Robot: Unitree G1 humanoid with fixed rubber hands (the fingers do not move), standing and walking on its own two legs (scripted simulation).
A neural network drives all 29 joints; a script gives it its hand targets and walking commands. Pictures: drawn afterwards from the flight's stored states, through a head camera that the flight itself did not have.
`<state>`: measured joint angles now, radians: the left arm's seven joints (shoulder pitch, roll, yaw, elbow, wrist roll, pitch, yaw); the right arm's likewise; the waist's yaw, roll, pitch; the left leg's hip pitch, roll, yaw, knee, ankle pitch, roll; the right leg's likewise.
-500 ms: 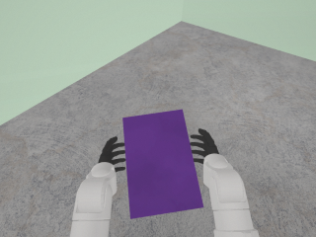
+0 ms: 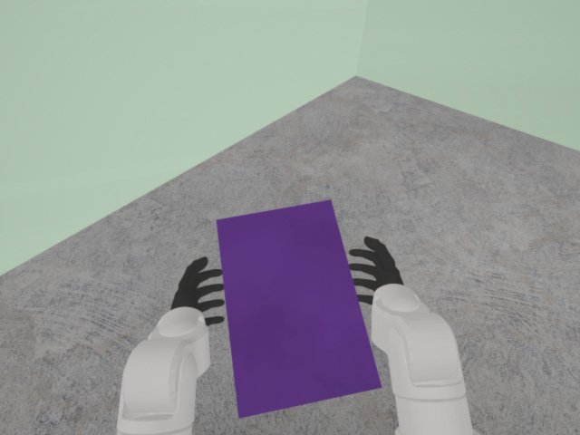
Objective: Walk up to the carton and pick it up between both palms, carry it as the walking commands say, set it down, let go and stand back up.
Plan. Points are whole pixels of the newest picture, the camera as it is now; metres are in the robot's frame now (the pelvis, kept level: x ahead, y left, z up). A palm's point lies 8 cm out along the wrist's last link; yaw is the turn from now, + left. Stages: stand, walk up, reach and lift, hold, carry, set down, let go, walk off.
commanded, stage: carry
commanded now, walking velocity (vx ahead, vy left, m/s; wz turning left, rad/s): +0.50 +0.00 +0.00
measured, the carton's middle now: (291, 309) +0.32 +0.00 +0.00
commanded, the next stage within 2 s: none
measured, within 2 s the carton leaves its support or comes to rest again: neither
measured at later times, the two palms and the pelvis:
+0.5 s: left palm (198, 188) +0.47 +0.15 +0.11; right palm (351, 183) +0.48 -0.09 +0.12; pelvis +0.19 +0.02 +0.02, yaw +1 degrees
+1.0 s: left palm (198, 180) +0.51 +0.16 +0.10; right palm (341, 173) +0.53 -0.08 +0.11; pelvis +0.23 +0.02 +0.02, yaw +2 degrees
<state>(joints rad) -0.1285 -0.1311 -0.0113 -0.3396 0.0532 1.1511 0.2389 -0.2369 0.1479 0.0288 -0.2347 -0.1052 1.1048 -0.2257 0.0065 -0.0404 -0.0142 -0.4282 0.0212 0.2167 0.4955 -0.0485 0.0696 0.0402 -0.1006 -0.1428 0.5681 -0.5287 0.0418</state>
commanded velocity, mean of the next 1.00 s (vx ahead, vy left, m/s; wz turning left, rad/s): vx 0.01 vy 0.00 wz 0.00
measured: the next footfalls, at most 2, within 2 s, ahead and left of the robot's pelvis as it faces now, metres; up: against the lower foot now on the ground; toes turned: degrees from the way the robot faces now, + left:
right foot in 0.32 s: +0.26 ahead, -0.11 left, +0.00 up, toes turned +21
